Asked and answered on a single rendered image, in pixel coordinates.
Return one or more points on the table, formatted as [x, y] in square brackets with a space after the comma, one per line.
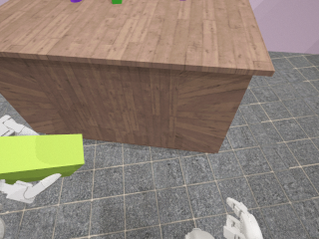
[160, 73]

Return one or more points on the sponge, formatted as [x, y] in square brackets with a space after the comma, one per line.
[31, 158]

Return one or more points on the robot right hand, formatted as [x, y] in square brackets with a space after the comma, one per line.
[245, 228]

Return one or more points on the robot left hand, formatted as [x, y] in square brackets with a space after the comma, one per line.
[22, 191]

